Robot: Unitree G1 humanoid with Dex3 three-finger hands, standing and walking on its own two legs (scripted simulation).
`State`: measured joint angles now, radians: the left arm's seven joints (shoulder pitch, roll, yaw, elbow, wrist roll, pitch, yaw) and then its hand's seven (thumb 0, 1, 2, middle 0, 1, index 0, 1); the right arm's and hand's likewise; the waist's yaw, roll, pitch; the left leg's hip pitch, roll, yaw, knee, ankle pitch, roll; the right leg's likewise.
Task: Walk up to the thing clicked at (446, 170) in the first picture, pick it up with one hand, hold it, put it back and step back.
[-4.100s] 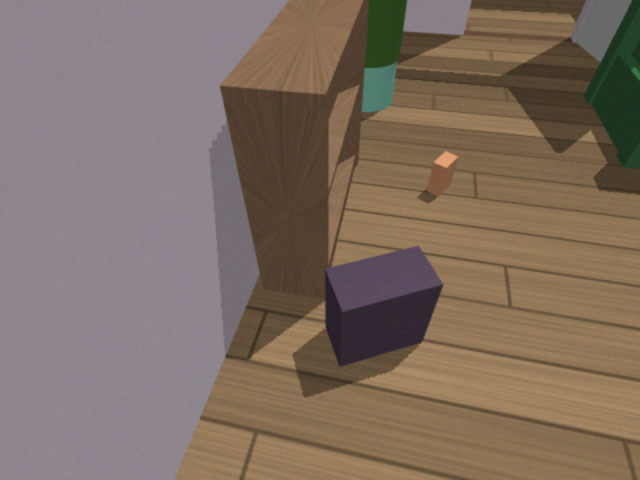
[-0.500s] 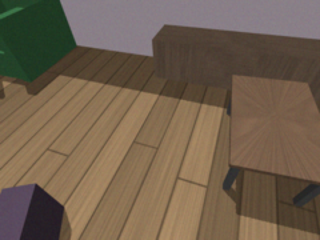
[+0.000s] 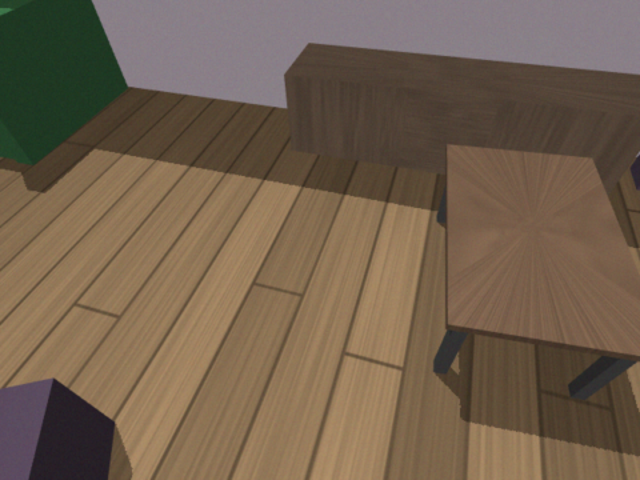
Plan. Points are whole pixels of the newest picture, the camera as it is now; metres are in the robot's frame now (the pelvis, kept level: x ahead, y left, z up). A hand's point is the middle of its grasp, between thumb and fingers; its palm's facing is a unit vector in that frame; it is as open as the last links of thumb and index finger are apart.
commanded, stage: walk up
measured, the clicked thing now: out of the picture +0.76 +1.51 -0.68
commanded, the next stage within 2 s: stand in 0.08 s
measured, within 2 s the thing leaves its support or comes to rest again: neither
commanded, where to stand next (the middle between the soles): +0.06 +0.02 m, yaw +3 degrees
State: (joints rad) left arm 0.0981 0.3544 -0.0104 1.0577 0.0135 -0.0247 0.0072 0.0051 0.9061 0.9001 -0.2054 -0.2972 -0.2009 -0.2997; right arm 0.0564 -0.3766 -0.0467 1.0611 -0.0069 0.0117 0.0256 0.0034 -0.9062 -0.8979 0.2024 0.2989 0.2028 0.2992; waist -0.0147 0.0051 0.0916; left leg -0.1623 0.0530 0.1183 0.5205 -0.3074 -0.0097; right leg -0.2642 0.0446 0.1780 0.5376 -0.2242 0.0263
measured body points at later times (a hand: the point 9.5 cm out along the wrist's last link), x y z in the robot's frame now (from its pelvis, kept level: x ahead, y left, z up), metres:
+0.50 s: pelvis +0.01 +0.00 +0.01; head +0.02 +0.00 +0.46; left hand +0.09 +0.30 -0.12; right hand +0.10 -0.30 -0.12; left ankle -0.01 +0.12 -0.73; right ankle +0.05 -0.14 -0.73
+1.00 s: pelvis +0.02 +0.00 +0.01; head +0.03 -0.01 +0.46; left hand +0.08 +0.30 -0.12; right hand +0.12 -0.30 -0.12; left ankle -0.01 +0.12 -0.73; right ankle +0.05 -0.14 -0.73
